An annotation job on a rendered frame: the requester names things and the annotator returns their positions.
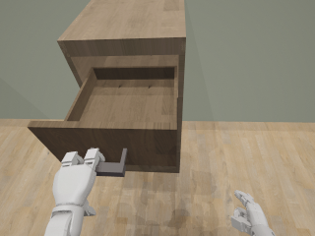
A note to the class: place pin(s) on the robot left hand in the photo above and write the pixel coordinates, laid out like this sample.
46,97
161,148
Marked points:
74,180

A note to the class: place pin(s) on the drawer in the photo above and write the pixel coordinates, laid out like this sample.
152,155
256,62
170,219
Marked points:
133,107

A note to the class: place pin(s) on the left robot forearm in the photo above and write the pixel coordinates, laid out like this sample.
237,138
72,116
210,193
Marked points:
65,220

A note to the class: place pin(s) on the right robot forearm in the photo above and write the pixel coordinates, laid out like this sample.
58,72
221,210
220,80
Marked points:
261,230

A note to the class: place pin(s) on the robot right hand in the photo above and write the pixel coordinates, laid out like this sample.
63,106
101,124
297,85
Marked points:
243,220

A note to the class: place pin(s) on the handle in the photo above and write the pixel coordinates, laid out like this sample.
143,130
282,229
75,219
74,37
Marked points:
112,169

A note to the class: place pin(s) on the cabinet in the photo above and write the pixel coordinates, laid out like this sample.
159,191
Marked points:
130,33

